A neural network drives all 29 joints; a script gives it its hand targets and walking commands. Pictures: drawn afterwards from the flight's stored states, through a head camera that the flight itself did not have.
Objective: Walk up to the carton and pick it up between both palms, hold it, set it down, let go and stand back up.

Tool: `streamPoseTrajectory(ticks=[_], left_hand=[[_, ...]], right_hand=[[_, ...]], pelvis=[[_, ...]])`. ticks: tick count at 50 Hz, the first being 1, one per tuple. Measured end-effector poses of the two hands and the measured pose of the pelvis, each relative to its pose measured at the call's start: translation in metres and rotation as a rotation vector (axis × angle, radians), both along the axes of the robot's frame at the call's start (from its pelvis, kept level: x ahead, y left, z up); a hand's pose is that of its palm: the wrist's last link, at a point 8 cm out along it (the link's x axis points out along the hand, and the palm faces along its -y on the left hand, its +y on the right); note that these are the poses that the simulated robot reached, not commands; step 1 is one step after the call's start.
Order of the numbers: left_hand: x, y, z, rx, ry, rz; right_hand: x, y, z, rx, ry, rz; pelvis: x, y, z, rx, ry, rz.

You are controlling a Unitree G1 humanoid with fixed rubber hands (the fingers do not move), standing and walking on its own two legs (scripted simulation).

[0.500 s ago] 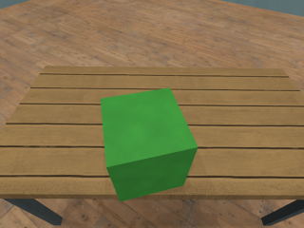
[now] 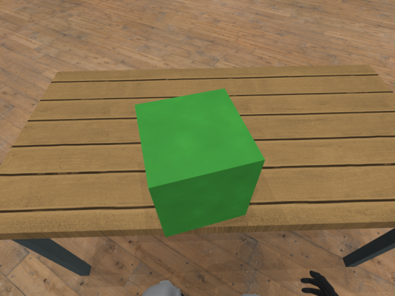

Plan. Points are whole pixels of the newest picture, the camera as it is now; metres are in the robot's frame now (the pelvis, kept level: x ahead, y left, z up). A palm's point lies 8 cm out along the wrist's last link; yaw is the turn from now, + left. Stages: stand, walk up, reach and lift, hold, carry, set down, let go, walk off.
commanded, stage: walk up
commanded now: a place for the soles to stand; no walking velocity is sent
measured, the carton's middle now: (194, 164) +0.40 +0.02 +0.02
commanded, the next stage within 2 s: none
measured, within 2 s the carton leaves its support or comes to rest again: neither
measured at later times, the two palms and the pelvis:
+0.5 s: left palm out of the picture +0.06 +0.27 -0.10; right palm out of the picture +0.01 -0.25 -0.12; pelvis -0.02 +0.02 +0.01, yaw -6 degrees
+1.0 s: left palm out of the picture +0.07 +0.26 -0.11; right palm out of the picture +0.03 -0.23 -0.10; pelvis +0.00 +0.02 +0.02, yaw -6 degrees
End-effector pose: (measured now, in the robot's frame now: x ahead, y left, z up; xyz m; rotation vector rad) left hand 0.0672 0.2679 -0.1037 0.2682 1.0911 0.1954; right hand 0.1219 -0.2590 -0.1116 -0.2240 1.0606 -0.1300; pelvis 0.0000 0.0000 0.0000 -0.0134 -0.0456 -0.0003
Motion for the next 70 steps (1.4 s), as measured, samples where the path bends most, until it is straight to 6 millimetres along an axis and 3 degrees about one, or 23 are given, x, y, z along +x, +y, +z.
streamPoseTrajectory(ticks=[6,10,16,22,26,30,39,56,70], left_hand=[[-0.028,0.007,-0.004,-0.003,0.071,0.017],[-0.021,0.017,-0.009,-0.005,0.076,-0.009],[-0.003,0.021,-0.002,0.015,0.046,-0.066],[-0.006,0.009,0.005,0.005,0.035,-0.114],[-0.012,-0.001,0.007,-0.023,0.049,-0.098],[-0.003,-0.015,0.004,-0.073,0.042,-0.11],[0.023,-0.031,0.002,-0.143,-0.008,-0.135],[-0.008,-0.007,-0.003,-0.092,0.129,-0.056],[0.003,-0.015,-0.005,-0.108,0.115,-0.053]], right_hand=[[-0.016,0.004,-0.004,0.005,0.008,0.001],[-0.039,0.011,-0.005,-0.011,0.018,-0.026],[-0.075,0.012,-0.004,-0.019,0.065,-0.097],[-0.1,0.008,-0.011,-0.001,0.074,-0.147],[-0.117,0.016,-0.009,0.029,0.105,-0.157],[-0.128,0.025,-0.005,0.042,0.112,-0.168],[-0.12,0.033,0.011,0.031,0.1,-0.161],[-0.083,0.028,0.014,0.014,0.092,-0.133],[-0.066,0.034,0.013,0.017,0.085,-0.125]], pelvis=[[-0.005,0.012,-0.002,0.005,0.015,-0.015],[-0.009,0.021,-0.004,0.012,0.006,-0.025],[-0.021,0.022,0.001,0.021,0.014,-0.07],[-0.029,0.019,0.002,0.01,0.022,-0.112],[-0.022,0.019,0.009,0.017,0.022,-0.116],[-0.017,0.021,0.013,0.012,0.008,-0.106],[-0.011,0.02,0.021,0.01,0.011,-0.104],[0.007,0.019,0.024,0.009,0.027,-0.098],[0.013,0.02,0.025,0.008,0.017,-0.092]])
